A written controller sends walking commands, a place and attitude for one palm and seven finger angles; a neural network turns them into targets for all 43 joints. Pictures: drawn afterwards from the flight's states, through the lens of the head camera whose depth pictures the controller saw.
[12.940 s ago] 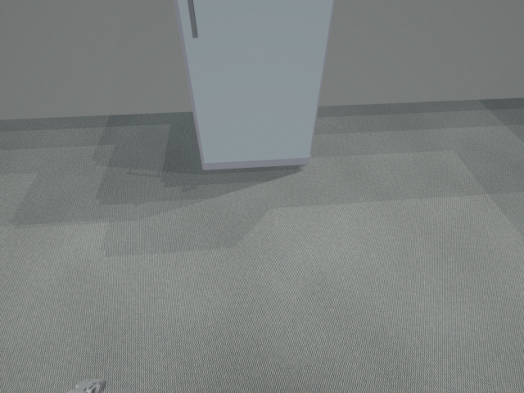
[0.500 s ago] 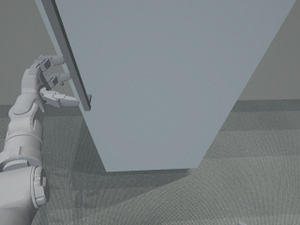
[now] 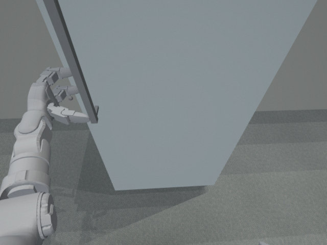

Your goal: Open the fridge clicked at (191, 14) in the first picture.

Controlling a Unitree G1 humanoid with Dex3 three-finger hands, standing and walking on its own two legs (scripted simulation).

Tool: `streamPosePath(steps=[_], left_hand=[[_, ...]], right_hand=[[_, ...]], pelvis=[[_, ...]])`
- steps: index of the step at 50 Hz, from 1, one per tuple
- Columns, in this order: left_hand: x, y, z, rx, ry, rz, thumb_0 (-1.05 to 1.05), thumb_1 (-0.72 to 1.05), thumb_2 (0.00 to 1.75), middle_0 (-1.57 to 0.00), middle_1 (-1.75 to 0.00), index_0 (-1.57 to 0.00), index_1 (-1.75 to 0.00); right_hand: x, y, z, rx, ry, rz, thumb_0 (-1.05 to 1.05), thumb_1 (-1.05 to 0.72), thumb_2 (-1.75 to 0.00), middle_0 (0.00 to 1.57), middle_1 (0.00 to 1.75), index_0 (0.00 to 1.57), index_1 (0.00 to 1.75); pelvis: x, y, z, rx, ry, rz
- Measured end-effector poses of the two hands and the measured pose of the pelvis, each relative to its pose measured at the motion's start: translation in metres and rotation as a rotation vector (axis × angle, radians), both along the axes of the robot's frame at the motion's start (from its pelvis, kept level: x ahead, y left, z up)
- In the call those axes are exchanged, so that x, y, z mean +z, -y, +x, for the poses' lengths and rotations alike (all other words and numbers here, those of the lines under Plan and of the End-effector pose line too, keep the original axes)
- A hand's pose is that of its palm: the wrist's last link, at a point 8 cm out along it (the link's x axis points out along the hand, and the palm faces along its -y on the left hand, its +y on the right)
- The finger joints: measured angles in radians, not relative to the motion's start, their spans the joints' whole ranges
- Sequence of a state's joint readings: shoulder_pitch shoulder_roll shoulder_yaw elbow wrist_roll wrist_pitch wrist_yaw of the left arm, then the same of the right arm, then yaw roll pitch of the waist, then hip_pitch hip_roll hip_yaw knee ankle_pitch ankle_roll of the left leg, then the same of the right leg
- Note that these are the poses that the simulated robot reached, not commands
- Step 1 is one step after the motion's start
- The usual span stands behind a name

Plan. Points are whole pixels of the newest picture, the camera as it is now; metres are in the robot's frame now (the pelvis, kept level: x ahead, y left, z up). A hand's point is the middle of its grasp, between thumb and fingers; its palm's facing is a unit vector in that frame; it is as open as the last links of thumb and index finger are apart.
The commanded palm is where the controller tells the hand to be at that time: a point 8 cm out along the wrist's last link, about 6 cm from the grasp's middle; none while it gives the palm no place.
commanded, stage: slide the fingers in behind the handle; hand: left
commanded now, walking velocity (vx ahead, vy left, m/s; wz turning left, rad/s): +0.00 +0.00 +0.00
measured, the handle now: (74, 54) +0.48 +0.21 +0.23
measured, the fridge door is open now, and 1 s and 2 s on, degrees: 0 0 0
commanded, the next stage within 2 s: grip the handle and tug to test in 1.38 s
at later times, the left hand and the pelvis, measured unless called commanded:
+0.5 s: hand (79, 97) +0.43 +0.21 +0.14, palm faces +0.10 -1.00 +0.00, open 14.0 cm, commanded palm +0.40 +0.25 +0.14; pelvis +0.00 +0.00 +0.00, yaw +0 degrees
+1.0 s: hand (88, 98) +0.42 +0.19 +0.14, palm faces +0.11 -0.99 +0.00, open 14.0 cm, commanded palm +0.40 +0.24 +0.14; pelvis +0.00 -0.01 +0.00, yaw +0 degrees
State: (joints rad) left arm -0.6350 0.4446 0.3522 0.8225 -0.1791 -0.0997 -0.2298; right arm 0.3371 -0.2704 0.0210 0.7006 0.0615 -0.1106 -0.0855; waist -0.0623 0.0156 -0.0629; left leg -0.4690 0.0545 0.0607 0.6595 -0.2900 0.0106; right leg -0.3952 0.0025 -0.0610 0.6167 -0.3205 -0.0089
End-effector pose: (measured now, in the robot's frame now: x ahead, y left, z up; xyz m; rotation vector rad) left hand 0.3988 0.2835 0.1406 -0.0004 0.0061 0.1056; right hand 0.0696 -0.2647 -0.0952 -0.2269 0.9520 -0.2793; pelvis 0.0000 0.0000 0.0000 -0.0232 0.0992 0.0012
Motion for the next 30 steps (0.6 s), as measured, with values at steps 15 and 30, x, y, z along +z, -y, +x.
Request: streamPosePath(steps=[15, 30], left_hand=[[0.003, 0.006, -0.002, -0.005, -0.001, -0.004, -0.01, -0.50, 0.30, -0.30, -1.20, -0.30, -1.20], [0.003, 0.030, 0.000, -0.008, 0.003, -0.006, -0.01, -0.50, 0.30, -0.30, -1.20, -0.30, -1.20]], right_hand=[[0.004, -0.009, 0.028, 0.048, 0.055, 0.007, 0.01, -0.90, -0.90, 0.20, 0.30, 0.20, 0.30], [0.001, -0.008, 0.023, 0.034, 0.044, 0.024, 0.01, -0.90, -0.90, 0.20, 0.30, 0.20, 0.30]], pelvis=[[0.001, -0.002, 0.001, 0.011, 0.013, 0.000], [0.002, -0.001, 0.003, 0.002, 0.024, 0.005]])
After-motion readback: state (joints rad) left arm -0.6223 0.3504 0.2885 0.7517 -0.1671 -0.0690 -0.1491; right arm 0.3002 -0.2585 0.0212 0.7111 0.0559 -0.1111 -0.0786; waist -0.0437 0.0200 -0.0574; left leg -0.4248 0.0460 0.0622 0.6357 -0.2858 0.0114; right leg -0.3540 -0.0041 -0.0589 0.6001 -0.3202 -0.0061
